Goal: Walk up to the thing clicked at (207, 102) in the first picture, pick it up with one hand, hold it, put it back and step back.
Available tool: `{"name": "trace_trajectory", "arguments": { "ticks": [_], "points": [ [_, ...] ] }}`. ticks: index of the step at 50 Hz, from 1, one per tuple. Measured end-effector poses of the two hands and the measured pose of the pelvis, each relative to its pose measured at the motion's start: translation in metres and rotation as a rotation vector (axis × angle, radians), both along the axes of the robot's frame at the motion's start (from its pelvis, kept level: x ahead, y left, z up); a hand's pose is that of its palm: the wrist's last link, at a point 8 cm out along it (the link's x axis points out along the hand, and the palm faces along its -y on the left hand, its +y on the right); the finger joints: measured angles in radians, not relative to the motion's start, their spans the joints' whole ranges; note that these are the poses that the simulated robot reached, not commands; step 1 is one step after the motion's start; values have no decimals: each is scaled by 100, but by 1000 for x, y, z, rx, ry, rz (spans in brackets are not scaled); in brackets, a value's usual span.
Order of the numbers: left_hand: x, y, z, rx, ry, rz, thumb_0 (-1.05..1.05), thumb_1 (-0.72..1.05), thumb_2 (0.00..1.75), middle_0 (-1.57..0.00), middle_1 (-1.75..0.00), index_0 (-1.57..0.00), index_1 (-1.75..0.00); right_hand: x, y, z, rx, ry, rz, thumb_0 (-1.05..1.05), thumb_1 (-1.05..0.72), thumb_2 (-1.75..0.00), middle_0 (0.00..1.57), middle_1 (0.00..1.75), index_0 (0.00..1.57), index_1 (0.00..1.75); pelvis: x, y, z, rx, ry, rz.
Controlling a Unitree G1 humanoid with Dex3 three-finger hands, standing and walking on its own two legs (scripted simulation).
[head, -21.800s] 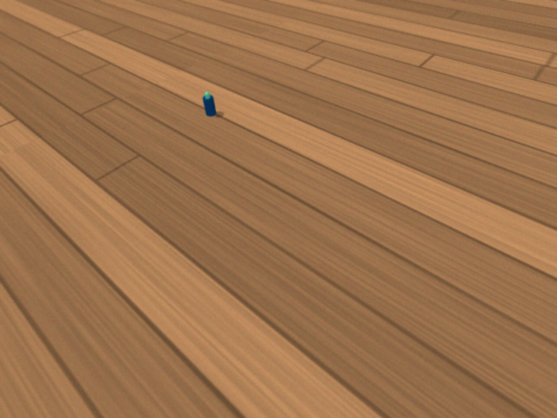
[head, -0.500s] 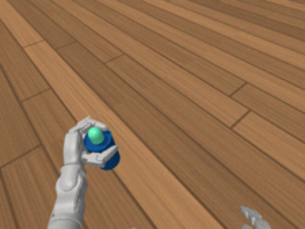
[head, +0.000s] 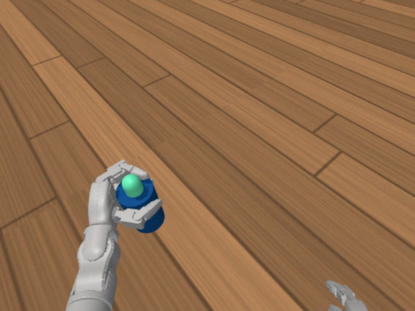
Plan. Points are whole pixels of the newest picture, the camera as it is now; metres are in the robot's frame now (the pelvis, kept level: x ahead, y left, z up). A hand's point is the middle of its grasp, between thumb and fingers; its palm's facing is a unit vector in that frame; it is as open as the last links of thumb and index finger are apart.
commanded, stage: crouch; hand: left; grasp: from the side
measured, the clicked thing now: (140, 200) +0.33 +0.17 +0.03
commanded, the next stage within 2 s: lower in 1.84 s
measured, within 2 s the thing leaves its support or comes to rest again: neither
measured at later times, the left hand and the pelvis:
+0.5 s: hand (152, 223) +0.37 +0.19 -0.15, palm faces +0.12 -0.99 +0.00, open 8.1 cm; pelvis -0.03 +0.00 -0.14, yaw -2 degrees
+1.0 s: hand (163, 246) +0.39 +0.20 -0.38, palm faces +0.14 -0.99 -0.01, open 8.1 cm; pelvis -0.08 -0.01 -0.34, yaw -5 degrees
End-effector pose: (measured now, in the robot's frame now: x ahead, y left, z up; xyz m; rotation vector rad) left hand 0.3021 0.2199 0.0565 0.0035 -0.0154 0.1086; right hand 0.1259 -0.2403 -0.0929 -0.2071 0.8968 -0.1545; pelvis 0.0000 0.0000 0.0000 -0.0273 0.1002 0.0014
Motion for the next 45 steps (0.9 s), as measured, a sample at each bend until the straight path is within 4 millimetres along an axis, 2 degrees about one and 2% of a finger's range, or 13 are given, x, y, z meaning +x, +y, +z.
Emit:
{"name": "trace_trajectory", "arguments": {
  "ticks": [4,8,12,15,23,27,32,38,45],
  "points": [
    [0,1,-15,-23,26,26,-1,-27,101,-72,-98,-96,-110,-1,-2,-2,-4,6,3,1,-90,-91,20,30,20,30,-3,0,-4,0,18,-1],
    [0,3,-40,-30,52,51,-1,-26,100,-71,-98,-96,-110,-5,-5,-10,-16,26,12,1,-89,-90,20,30,20,30,-7,-1,-12,0,53,-1],
    [2,5,-70,-20,61,50,-1,-26,99,-71,-98,-96,-110,-12,-10,-27,-32,61,23,1,-89,-90,20,30,20,30,-13,-2,-26,-1,109,-1],
    [9,8,-95,-11,45,44,-1,-26,99,-71,-98,-95,-111,-19,-14,-45,-46,91,32,1,-89,-90,20,30,20,30,-18,-3,-45,-4,169,-2],
    [34,15,-185,1,-9,15,-1,-26,99,-71,-99,-95,-111,-37,-27,-125,-82,178,41,1,-89,-90,20,30,20,30,-27,-3,-124,-20,345,-15],
    [40,17,-229,-2,-1,10,-1,-26,100,-71,-98,-96,-110,-44,-24,-170,-72,226,49,1,-90,-91,20,30,20,30,-32,-2,-161,-25,404,-26],
    [41,21,-275,0,6,26,-1,-26,100,-71,-98,-96,-110,-53,-17,-220,-44,276,66,1,-91,-91,20,30,20,30,-42,-1,-201,-27,449,-36],
    [42,24,-327,12,10,35,-1,-26,100,-71,-98,-96,-110,-67,-13,-270,-30,314,88,1,-91,-91,20,30,20,30,-57,-4,-245,-26,480,-47],
    [52,25,-394,18,16,22,-1,-27,100,-72,-98,-96,-110,-92,-25,-321,-72,358,101,1,-91,-91,20,30,20,30,-73,-7,-303,-30,478,-62]
  ]
}}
